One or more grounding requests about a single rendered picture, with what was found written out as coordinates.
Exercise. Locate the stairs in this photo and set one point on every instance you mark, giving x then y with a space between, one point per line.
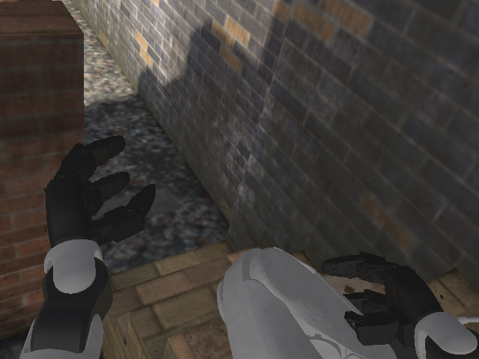
168 309

